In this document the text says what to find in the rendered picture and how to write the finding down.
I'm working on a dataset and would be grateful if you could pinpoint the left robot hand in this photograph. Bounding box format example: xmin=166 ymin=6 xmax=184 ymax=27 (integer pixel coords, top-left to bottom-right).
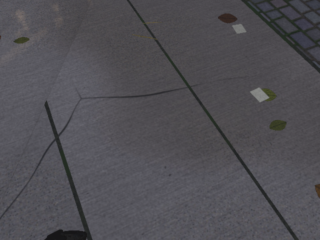
xmin=44 ymin=229 xmax=87 ymax=240

